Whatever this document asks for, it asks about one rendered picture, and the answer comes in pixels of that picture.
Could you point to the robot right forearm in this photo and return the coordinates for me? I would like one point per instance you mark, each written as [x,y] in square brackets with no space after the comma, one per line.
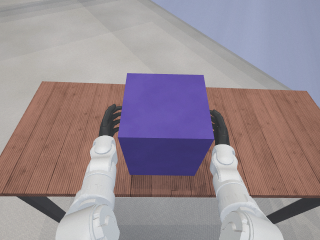
[230,190]

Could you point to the robot left hand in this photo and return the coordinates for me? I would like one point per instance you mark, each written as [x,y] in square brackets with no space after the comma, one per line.
[107,124]

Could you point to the right robot upper arm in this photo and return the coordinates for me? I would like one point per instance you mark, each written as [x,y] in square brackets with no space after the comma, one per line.
[240,225]

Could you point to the robot left forearm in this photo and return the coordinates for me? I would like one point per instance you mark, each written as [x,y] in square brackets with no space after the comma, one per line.
[100,176]

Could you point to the carton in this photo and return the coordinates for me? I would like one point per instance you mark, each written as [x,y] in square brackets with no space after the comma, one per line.
[165,125]

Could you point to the left robot upper arm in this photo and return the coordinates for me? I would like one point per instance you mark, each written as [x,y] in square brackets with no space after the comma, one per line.
[96,222]

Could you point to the table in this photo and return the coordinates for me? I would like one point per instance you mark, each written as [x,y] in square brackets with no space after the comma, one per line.
[275,135]

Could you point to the robot right hand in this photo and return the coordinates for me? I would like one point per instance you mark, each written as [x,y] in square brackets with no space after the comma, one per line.
[221,135]

